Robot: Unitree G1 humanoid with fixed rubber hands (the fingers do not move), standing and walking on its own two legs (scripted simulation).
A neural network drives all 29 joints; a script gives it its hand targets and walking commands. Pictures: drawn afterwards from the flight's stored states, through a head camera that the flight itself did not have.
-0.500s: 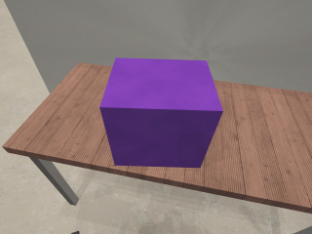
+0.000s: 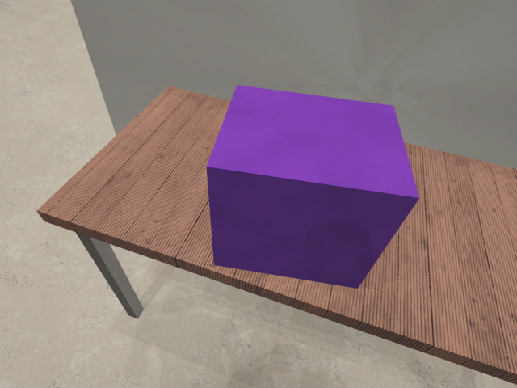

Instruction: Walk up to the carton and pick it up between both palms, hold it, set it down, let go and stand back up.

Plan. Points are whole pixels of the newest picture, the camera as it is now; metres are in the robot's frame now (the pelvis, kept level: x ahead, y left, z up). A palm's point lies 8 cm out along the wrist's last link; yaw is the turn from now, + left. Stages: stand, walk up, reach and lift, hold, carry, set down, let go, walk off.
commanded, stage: walk up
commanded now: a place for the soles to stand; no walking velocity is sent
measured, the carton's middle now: (299, 189) +0.46 -0.07 +0.04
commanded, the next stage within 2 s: reach and lift in 1.26 s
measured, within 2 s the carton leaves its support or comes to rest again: neither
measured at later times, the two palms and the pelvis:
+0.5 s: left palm out of the picture +0.03 +0.26 -0.13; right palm out of the picture +0.10 -0.25 -0.11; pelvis +0.01 +0.00 +0.01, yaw +5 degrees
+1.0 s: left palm out of the picture +0.01 +0.27 -0.13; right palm out of the picture +0.13 -0.22 -0.11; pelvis +0.03 +0.01 +0.01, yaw +6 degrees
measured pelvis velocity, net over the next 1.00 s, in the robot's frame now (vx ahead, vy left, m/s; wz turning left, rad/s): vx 0.03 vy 0.01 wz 0.11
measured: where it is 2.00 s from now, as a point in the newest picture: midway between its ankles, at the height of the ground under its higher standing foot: outside the picture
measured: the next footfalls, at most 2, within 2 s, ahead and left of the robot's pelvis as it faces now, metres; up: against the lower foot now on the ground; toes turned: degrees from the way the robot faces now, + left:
none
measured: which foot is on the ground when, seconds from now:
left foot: down 0.00-1.00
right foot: down 0.00-1.00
